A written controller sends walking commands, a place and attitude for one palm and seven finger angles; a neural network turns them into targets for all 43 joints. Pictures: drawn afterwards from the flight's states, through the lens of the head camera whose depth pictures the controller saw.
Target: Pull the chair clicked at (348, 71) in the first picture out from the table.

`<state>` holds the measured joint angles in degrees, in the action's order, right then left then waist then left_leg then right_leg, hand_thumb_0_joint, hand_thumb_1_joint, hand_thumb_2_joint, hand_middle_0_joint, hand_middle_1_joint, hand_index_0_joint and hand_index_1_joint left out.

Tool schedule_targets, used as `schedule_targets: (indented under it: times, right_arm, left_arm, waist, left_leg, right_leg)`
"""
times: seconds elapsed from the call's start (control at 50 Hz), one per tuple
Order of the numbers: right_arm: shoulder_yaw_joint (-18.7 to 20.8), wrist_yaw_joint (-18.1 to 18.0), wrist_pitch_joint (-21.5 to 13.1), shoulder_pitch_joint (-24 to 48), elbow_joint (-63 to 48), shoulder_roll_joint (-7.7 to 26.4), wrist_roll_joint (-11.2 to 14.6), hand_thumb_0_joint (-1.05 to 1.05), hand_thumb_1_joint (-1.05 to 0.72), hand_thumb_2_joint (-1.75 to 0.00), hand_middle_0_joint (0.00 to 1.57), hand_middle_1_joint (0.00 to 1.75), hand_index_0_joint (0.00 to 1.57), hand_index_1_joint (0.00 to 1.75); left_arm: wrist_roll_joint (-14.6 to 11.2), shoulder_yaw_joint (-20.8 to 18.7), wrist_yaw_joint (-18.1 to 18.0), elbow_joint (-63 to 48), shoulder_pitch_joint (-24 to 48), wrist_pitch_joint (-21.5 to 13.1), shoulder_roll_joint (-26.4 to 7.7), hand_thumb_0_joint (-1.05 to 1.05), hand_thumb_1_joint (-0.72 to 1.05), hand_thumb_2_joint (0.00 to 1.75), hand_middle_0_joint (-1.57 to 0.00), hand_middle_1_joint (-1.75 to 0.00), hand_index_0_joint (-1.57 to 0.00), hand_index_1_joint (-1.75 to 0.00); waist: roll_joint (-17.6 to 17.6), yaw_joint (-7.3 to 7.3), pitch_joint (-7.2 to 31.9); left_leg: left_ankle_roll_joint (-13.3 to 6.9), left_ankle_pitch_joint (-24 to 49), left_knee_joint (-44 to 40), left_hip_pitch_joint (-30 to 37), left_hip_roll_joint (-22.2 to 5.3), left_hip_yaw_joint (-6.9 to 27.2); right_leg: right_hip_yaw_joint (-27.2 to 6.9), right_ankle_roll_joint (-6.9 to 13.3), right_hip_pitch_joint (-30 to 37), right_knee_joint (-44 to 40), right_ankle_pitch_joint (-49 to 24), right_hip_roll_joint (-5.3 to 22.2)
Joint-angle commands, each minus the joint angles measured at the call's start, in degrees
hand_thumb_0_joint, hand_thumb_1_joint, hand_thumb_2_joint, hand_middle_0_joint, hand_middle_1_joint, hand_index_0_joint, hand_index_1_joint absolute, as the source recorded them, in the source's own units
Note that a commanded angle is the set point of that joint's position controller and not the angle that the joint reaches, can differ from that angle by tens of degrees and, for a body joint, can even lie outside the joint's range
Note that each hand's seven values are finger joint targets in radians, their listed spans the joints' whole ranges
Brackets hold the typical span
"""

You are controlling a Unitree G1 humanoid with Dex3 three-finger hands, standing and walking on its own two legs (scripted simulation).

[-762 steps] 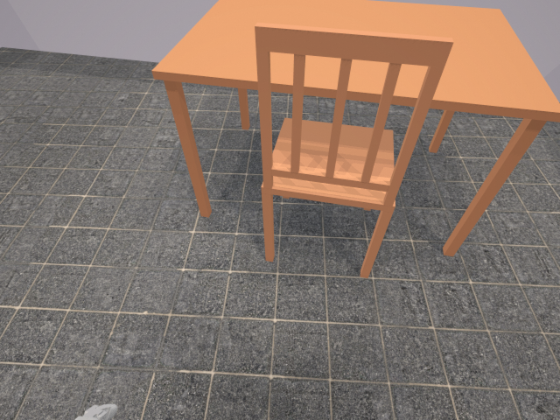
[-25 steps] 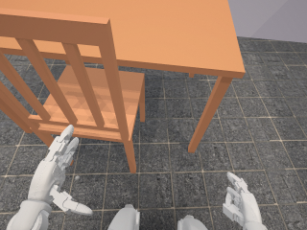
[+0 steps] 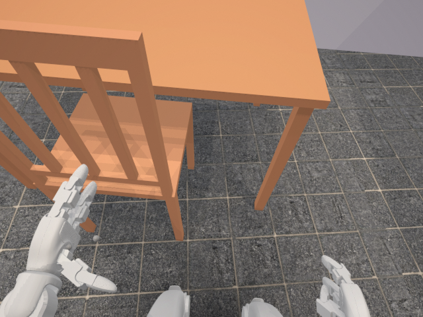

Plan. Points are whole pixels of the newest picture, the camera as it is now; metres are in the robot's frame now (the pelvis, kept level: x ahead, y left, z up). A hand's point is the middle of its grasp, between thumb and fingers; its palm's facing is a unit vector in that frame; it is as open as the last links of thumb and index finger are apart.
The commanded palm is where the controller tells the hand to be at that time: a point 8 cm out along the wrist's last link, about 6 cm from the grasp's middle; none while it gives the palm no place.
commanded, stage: raise the hand toward the chair's back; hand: left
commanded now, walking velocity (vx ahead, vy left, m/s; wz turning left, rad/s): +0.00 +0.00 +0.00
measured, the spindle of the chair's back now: (67, 130) +0.48 +0.35 +0.02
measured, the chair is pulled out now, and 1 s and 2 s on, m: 0.00 0.00 0.00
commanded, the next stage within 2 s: aim the fingers beside a spindle in 0.22 s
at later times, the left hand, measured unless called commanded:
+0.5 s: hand (112, 241) +0.24 +0.18 +0.03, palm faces -0.06 -1.00 -0.06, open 16.9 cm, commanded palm +0.23 +0.24 +0.04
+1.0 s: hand (124, 223) +0.28 +0.17 +0.02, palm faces -0.07 -1.00 -0.04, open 16.9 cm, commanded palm +0.26 +0.23 +0.02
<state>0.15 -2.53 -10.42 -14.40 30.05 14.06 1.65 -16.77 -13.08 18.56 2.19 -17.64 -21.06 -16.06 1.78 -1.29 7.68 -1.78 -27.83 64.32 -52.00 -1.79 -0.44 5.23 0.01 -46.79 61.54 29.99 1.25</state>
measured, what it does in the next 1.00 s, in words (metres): stands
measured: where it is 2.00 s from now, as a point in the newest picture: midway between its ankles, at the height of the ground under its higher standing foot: outside the picture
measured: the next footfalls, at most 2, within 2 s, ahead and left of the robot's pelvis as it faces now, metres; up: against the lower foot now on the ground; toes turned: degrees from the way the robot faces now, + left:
none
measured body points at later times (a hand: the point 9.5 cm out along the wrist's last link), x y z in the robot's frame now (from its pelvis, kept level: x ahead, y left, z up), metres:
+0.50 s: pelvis -0.01 -0.02 -0.01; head +0.07 -0.02 +0.44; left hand +0.24 +0.24 +0.04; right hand +0.17 -0.26 -0.09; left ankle +0.03 +0.10 -0.66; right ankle +0.00 -0.13 -0.66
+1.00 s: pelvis +0.00 -0.02 -0.02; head +0.09 -0.01 +0.42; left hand +0.28 +0.23 +0.02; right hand +0.16 -0.27 -0.11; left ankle +0.03 +0.10 -0.66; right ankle +0.00 -0.13 -0.66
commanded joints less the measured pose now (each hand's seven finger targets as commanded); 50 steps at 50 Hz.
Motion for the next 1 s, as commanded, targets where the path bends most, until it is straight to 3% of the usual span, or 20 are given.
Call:
schedule_targets:
  times: [0.0,0.02,0.12,0.24,0.32,0.34,0.4,0.46,0.5,0.56,0.6,0.74,0.78,0.84,0.9,0.94,0.98]
  right_arm:
    - [3.1,-0.4,-2.5,2.3,-7.7,7.8,0.1,0.0,-0.9,-0.9,0.2,0.3,0.2,0.3]
    - [3.2,-0.4,-2.5,2.4,-7.8,7.8,0.2,0.0,-0.9,-0.9,0.2,0.3,0.2,0.3]
    - [3.2,-0.8,-2.6,2.5,-8.8,7.9,0.5,0.0,-0.9,-0.9,0.2,0.3,0.2,0.3]
    - [2.8,-1.1,-2.6,3.3,-7.8,7.2,0.3,0.0,-0.9,-0.9,0.2,0.3,0.2,0.3]
    - [2.8,-1.1,-2.7,2.9,-7.4,7.2,0.3,0.0,-0.9,-0.9,0.2,0.3,0.2,0.3]
    - [2.8,-1.2,-2.6,2.8,-7.0,7.4,0.3,0.0,-0.9,-0.9,0.2,0.3,0.2,0.3]
    - [2.5,-1.1,-2.9,2.8,-7.3,7.6,0.3,0.0,-0.9,-0.9,0.2,0.3,0.2,0.3]
    - [2.6,-1.4,-2.8,2.6,-7.0,7.8,0.3,0.0,-0.9,-0.9,0.2,0.3,0.2,0.3]
    - [2.5,-1.5,-3.1,2.8,-6.8,7.7,0.3,0.0,-0.9,-0.9,0.2,0.3,0.2,0.3]
    - [2.6,-1.4,-2.9,2.7,-6.5,7.6,0.2,0.0,-0.9,-0.9,0.2,0.3,0.2,0.3]
    - [2.5,-1.2,-2.9,2.7,-6.5,7.5,0.1,0.0,-0.9,-0.9,0.2,0.3,0.2,0.3]
    - [3.0,-0.8,-1.9,2.1,-6.4,7.8,0.2,0.0,-0.9,-0.9,0.2,0.3,0.2,0.3]
    - [3.3,-0.8,-1.7,2.0,-6.1,7.9,0.2,0.0,-0.9,-0.9,0.2,0.3,0.2,0.3]
    - [3.0,-0.7,-2.1,1.8,-6.0,8.0,0.0,0.0,-0.9,-0.9,0.2,0.3,0.2,0.3]
    - [3.4,-0.6,-2.1,1.4,-5.8,8.1,-0.1,0.0,-0.9,-0.9,0.2,0.3,0.2,0.3]
    - [3.3,-0.6,-2.1,1.2,-5.6,8.2,-0.2,0.0,-0.9,-0.9,0.2,0.3,0.2,0.3]
    - [3.3,-0.4,-1.8,1.3,-5.7,8.2,-0.2,0.0,-0.9,-0.9,0.2,0.3,0.2,0.3]
  left_arm:
    - [-0.1,-3.3,-0.7,-8.5,4.0,-5.0,-6.6,0.0,-0.5,0.3,-0.06,-0.08,-0.06,-0.08]
    - [0.0,-2.8,-0.3,-8.1,3.9,-4.7,-6.6,0.0,-0.5,0.3,-0.06,-0.08,-0.06,-0.08]
    - [-1.0,-4.4,1.6,-11.0,4.1,-3.9,-8.9,0.0,-0.5,0.3,-0.06,-0.08,-0.06,-0.08]
    - [-1.4,-5.6,-0.1,-10.0,4.9,-4.9,-9.0,0.0,-0.5,0.3,-0.06,-0.08,-0.06,-0.08]
    - [-1.0,-3.8,0.6,-8.2,5.7,-5.0,-7.5,0.0,-0.5,0.3,-0.06,-0.08,-0.06,-0.08]
    - [-0.8,-4.0,0.9,-6.7,6.8,-4.8,-8.2,0.0,-0.5,0.3,-0.06,-0.08,-0.06,-0.08]
    - [-0.6,-2.1,2.0,-6.8,9.0,-4.9,-7.1,0.0,-0.5,0.3,-0.06,-0.08,-0.06,-0.08]
    - [-1.3,-4.6,2.1,-5.0,10.3,-4.7,-9.1,0.0,-0.5,0.3,-0.06,-0.08,-0.06,-0.08]
    - [-1.3,-5.0,1.9,-5.5,12.7,-5.3,-9.6,0.0,-0.5,0.3,-0.06,-0.08,-0.06,-0.08]
    - [-1.4,-7.0,1.2,-3.9,12.8,-5.6,-10.8,0.0,-0.5,0.3,-0.06,-0.08,-0.06,-0.08]
    - [-1.2,-5.5,1.0,-3.7,13.7,-5.5,-9.4,0.0,-0.5,0.3,-0.06,-0.08,-0.06,-0.08]
    - [-1.2,-6.1,1.9,-0.3,12.5,-4.1,-9.7,0.0,-0.5,0.3,-0.06,-0.08,-0.06,-0.08]
    - [-1.2,-7.0,1.9,-0.1,12.7,-4.5,-10.1,0.0,-0.5,0.3,-0.06,-0.08,-0.06,-0.08]
    - [-1.0,-3.8,1.4,-2.3,17.3,-5.9,-8.1,0.0,-0.5,0.3,-0.06,-0.08,-0.06,-0.08]
    - [-0.8,-4.4,0.9,-1.7,15.7,-7.0,-8.2,0.0,-0.5,0.3,-0.06,-0.08,-0.06,-0.08]
    - [-0.1,-3.0,0.4,-1.9,17.8,-7.2,-7.7,0.0,-0.5,0.3,-0.06,-0.08,-0.06,-0.08]
    - [0.3,-3.4,0.0,-0.8,17.0,-7.0,-7.8,0.0,-0.5,0.3,-0.06,-0.08,-0.06,-0.08]
  waist:
    - [2.9,0.02,11.5]
    - [2.9,-0.16,10.9]
    - [1.6,0.38,15.5]
    - [1.8,0.46,12.3]
    - [1.8,-0.49,12.3]
    - [0.5,-0.84,11.8]
    - [2.5,-1.03,12.5]
    - [-0.3,-0.89,13.4]
    - [1.5,-0.53,14.3]
    - [1.2,0.14,15.7]
    - [1.7,-0.16,16.0]
    - [0.2,0.14,17.4]
    - [-0.2,0.08,17.8]
    - [1.7,-0.93,16.7]
    - [0.4,-0.51,18.1]
    - [0.4,-1.14,18.2]
    - [0.8,-0.44,18.4]
  left_leg:
    - [1.0,12.1,-10.2,13.5,0.8,4.3]
    - [0.9,11.4,-10.2,13.4,0.8,4.1]
    - [0.2,13.1,-9.5,13.8,1.3,3.2]
    - [0.2,11.1,-9.2,11.6,1.3,3.4]
    - [0.1,10.9,-8.0,10.9,1.5,2.7]
    - [0.0,10.5,-7.6,10.1,1.3,3.0]
    - [-0.1,10.1,-7.2,10.0,1.5,2.8]
    - [-0.2,10.0,-6.3,8.5,1.4,2.6]
    - [-0.2,10.4,-5.8,8.5,1.5,2.3]
    - [-0.1,11.8,-5.4,8.2,1.4,2.2]
    - [-0.1,12.1,-5.3,8.3,1.5,2.0]
    - [-0.3,14.7,-4.4,6.7,1.5,1.5]
    - [-0.2,15.1,-4.1,7.0,1.4,1.4]
    - [-0.2,15.1,-3.7,7.8,1.3,2.1]
    - [-0.1,15.3,-3.5,8.2,1.2,2.2]
    - [-0.2,15.5,-3.0,8.2,1.1,2.5]
    - [0.1,14.7,-3.3,8.2,1.1,2.5]
  right_leg:
    - [-0.2,1.6,0.5,-7.2,-9.2,-2.5]
    - [-0.3,1.5,0.4,-7.5,-8.9,-2.4]
    - [-1.5,1.3,4.7,-8.7,-11.2,-2.2]
    - [-1.5,1.4,3.7,-8.6,-9.0,-2.5]
    - [-2.2,1.0,3.2,-8.9,-9.5,-2.1]
    - [-2.3,1.1,2.7,-8.7,-9.1,-2.3]
    - [-2.6,1.1,2.0,-8.4,-8.8,-2.0]
    - [-3.5,0.9,3.1,-8.6,-8.6,-2.1]
    - [-3.9,1.0,3.1,-8.1,-8.9,-1.9]
    - [-4.0,1.0,3.8,-7.3,-10.5,-2.0]
    - [-3.9,0.9,3.7,-7.1,-11.3,-1.8]
    - [-4.4,0.7,5.8,-6.2,-15.6,-1.8]
    - [-4.3,0.6,5.1,-5.8,-16.3,-1.8]
    - [-3.4,1.0,1.9,-4.7,-15.5,-1.9]
    - [-3.2,0.9,1.6,-4.2,-15.4,-1.9]
    - [-2.9,1.0,0.0,-3.4,-15.1,-2.0]
    - [-2.8,1.1,-0.4,-3.1,-14.1,-1.9]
